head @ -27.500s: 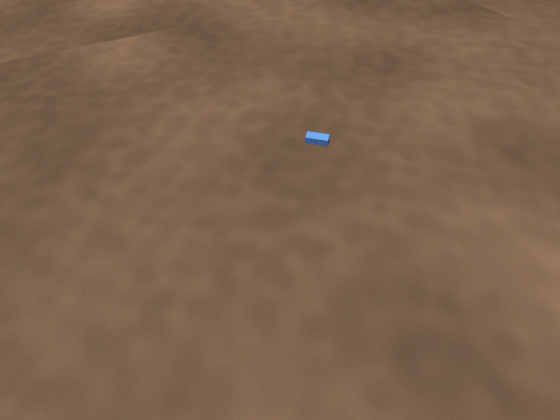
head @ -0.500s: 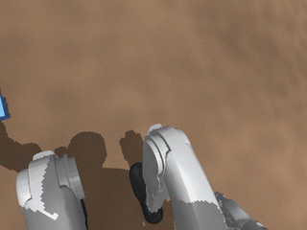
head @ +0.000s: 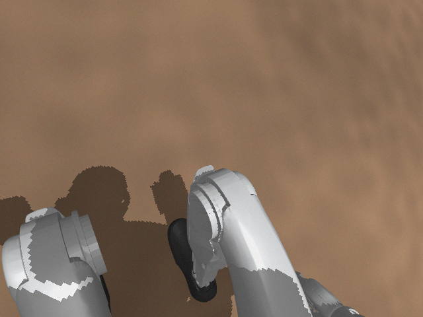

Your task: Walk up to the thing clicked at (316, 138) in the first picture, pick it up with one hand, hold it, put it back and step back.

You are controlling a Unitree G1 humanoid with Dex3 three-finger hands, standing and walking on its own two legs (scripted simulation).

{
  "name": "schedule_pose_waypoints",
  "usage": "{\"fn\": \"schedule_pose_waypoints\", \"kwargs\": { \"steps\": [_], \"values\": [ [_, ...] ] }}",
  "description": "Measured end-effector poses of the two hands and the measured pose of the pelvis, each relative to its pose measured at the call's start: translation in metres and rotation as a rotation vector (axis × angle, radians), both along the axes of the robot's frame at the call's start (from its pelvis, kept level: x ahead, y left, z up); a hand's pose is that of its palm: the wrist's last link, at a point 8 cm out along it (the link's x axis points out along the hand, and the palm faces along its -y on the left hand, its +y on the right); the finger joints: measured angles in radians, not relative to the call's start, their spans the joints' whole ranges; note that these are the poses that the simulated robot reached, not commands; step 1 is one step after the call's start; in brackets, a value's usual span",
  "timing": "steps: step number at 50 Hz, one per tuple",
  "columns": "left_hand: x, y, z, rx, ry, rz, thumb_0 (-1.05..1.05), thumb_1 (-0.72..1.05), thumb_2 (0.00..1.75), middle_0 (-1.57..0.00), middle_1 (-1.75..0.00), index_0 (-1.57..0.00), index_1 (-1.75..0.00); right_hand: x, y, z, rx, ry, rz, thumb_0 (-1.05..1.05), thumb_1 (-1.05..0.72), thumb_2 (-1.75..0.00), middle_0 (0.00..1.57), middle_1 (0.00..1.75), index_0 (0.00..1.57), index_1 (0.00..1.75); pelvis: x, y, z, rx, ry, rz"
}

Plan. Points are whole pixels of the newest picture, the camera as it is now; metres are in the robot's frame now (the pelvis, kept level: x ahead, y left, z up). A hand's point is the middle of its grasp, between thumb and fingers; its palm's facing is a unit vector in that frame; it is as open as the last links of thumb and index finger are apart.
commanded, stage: rest palm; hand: left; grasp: from above
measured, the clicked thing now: out of the picture +0.43 +0.37 -0.28
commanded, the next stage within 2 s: close in 0.68 s
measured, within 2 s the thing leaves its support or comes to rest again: neither
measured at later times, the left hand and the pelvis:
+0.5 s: hand out of the picture +0.41 +0.35 -0.25, palm faces -0.45 -0.15 -0.88, open 14.1 cm; pelvis +0.00 +0.00 +0.00, yaw -1 degrees
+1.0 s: hand out of the picture +0.41 +0.35 -0.25, palm faces -0.42 -0.13 -0.90, open 13.2 cm; pelvis +0.00 +0.00 +0.00, yaw -2 degrees
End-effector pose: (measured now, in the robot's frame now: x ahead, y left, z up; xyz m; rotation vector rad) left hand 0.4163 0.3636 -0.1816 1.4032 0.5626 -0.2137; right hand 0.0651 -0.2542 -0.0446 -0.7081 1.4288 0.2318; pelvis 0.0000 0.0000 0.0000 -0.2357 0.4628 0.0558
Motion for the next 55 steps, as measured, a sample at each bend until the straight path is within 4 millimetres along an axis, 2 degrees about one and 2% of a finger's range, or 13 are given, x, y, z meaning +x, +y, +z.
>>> {"fn": "schedule_pose_waypoints", "kwargs": {
  "steps": [7, 14, 19, 25, 35, 45, 55],
  "values": [
    [-0.005, -0.002, 0.0, 0.015, -0.032, -0.031, 0.0, -0.54, 1.02, -0.09, -0.96, -0.06, -0.98, 0.019, 0.004, 0.004, 0.006, -0.056, 0.064, 0.0, -0.9, -0.9, 0.2, 0.3, 0.2, 0.3, -0.002, 0.002, -0.001, -0.01, -0.015, -0.001],
    [-0.003, -0.009, -0.001, 0.034, -0.058, -0.029, 0.0, -0.53, 1.02, -0.09, -0.96, -0.07, -0.99, 0.028, 0.007, 0.005, 0.028, -0.083, 0.101, 0.0, -0.9, -0.9, 0.2, 0.3, 0.2, 0.3, -0.003, 0.002, -0.002, -0.013, -0.015, -0.004],
    [-0.002, -0.01, -0.005, 0.053, -0.037, 0.0, 0.0, -0.52, 1.0, -0.09, -0.97, -0.08, -0.99, 0.026, 0.006, 0.005, 0.045, -0.088, 0.104, 0.0, -0.9, -0.9, 0.2, 0.3, 0.2, 0.3, -0.004, 0.002, -0.002, -0.011, -0.017, -0.006],
    [0.0, -0.007, -0.011, 0.05, -0.012, 0.047, 0.0, -0.51, 0.98, -0.09, -0.98, -0.08, -1.0, 0.014, 0.004, 0.003, 0.052, -0.047, 0.082, 0.0, -0.91, -0.91, 0.2, 0.3, 0.2, 0.3, -0.004, 0.001, -0.002, -0.008, -0.013, -0.008],
    [0.0, -0.012, -0.018, 0.016, 0.008, 0.021, 0.0, -0.49, 0.97, -0.1, -0.99, -0.09, -1.0, -0.002, 0.007, 0.001, 0.061, 0.016, 0.069, 0.0, -0.91, -0.91, 0.2, 0.3, 0.2, 0.3, -0.003, -0.001, 0.0, -0.012, -0.023, -0.011],
    [0.001, -0.016, -0.012, 0.021, -0.047, -0.028, 0.0, -0.43, 0.94, -0.13, -0.97, -0.13, -0.98, 0.008, 0.008, 0.005, 0.049, -0.016, 0.101, 0.0, -0.9, -0.9, 0.2, 0.3, 0.2, 0.3, -0.004, 0.002, 0.0, -0.024, -0.028, -0.02],
    [0.001, -0.006, -0.012, 0.047, -0.044, 0.032, 0.0, -0.28, 0.83, -0.23, -0.9, -0.24, -0.89, 0.021, 0.005, 0.012, 0.041, -0.056, 0.128, 0.0, -0.9, -0.9, 0.2, 0.3, 0.2, 0.3, -0.005, 0.003, 0.0, -0.025, -0.023, -0.017]
  ]
}}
